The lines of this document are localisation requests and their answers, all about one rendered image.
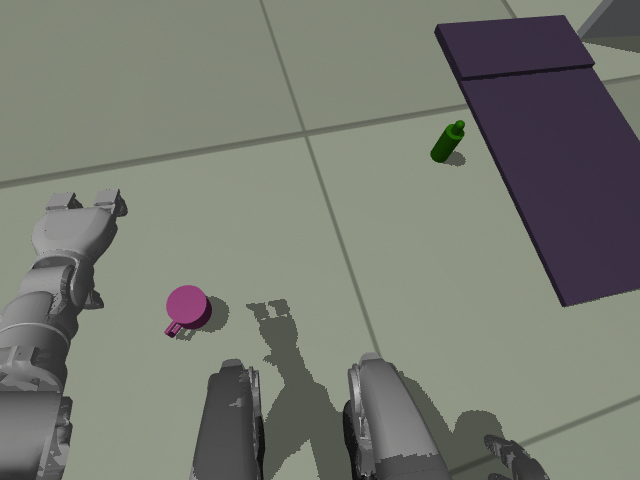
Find left robot hand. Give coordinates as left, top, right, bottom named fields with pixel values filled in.
left=32, top=189, right=128, bottom=310

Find right robot foot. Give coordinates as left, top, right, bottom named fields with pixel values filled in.
left=343, top=400, right=377, bottom=480

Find left robot arm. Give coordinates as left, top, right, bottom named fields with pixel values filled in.
left=0, top=250, right=94, bottom=480

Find right robot hand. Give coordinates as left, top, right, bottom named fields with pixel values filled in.
left=484, top=435, right=550, bottom=480

